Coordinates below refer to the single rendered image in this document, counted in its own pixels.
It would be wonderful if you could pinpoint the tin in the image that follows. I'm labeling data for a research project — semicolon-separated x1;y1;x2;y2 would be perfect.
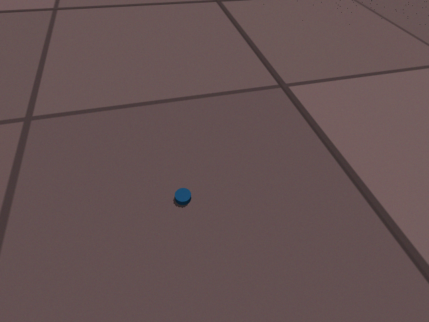
175;188;191;205

